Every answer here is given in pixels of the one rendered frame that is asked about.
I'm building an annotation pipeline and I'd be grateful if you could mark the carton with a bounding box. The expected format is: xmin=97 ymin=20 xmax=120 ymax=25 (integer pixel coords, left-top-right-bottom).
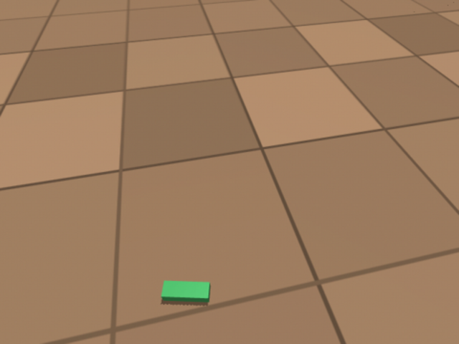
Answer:
xmin=161 ymin=281 xmax=210 ymax=302

